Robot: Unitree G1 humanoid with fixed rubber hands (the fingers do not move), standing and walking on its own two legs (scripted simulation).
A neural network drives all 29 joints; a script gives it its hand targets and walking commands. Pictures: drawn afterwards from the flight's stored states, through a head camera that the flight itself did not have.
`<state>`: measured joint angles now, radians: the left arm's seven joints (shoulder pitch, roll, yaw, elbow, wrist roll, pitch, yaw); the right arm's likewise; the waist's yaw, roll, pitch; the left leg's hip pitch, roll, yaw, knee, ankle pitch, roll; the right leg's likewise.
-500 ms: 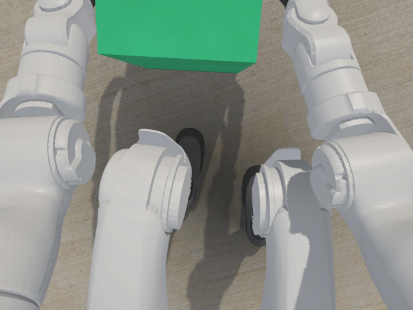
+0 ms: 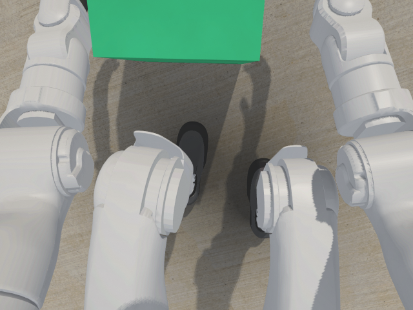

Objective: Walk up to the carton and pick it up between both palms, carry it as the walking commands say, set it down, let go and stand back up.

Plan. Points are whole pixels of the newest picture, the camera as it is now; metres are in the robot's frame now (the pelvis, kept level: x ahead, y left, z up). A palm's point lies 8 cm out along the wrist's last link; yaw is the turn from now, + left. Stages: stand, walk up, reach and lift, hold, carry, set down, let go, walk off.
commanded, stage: set down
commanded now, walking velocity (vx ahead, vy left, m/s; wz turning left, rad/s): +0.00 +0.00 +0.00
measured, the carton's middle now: out of the picture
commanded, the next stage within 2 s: let go in 1.44 s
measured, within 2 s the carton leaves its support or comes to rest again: neither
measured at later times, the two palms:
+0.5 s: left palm out of the picture +0.49 +0.30 -0.08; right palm out of the picture +0.57 -0.05 -0.07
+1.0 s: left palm out of the picture +0.49 +0.31 +0.07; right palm out of the picture +0.57 -0.05 +0.07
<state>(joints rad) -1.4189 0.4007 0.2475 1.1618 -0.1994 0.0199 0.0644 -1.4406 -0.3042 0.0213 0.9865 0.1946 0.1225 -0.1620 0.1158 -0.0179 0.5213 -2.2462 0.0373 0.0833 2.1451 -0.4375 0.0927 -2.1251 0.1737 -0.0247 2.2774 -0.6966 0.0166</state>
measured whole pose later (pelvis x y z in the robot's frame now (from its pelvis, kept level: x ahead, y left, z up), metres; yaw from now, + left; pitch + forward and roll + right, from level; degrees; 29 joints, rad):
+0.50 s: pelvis +0.00 -0.01 +0.06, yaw +2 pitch +29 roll -3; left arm -1.30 0.42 0.22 0.82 -0.14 0.22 0.05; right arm -1.38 -0.25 -0.14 0.79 0.12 0.27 -0.19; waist 0.12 -0.04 0.47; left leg -2.04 -0.04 0.01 1.99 -0.45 0.04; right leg -1.89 0.12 -0.07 2.09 -0.71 -0.03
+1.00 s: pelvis +0.00 +0.00 +0.19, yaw +3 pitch +27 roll -4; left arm -1.25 0.43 0.22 0.53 -0.17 0.40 0.05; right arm -1.32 -0.31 -0.12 0.57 0.13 0.43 -0.17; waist 0.12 -0.01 0.52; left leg -1.66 -0.06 -0.03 1.57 -0.38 0.04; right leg -1.52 0.12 -0.04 1.64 -0.59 -0.02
